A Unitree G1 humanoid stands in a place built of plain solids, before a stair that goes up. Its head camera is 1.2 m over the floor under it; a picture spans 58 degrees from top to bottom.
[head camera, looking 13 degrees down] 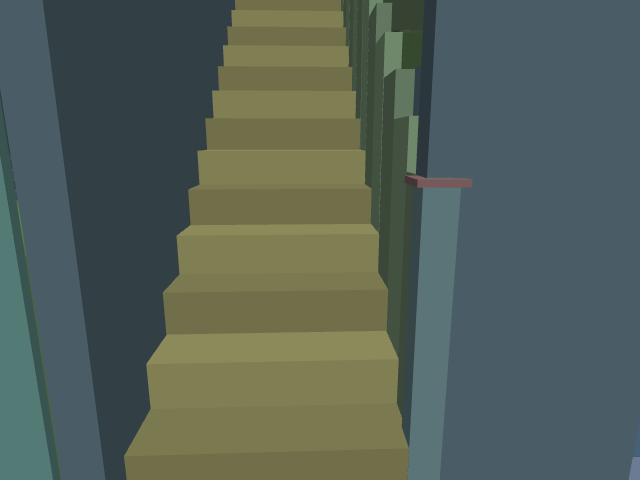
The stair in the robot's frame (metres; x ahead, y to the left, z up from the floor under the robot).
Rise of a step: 0.19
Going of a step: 0.26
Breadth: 0.96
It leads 2 degrees to the left of straight ahead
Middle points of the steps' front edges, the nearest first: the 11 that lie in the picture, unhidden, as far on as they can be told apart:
1.24 0.16 0.19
1.50 0.18 0.38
1.75 0.19 0.57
2.01 0.20 0.76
2.26 0.21 0.95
2.52 0.22 1.14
2.78 0.23 1.33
3.03 0.24 1.52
3.29 0.25 1.71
3.54 0.26 1.90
3.80 0.27 2.09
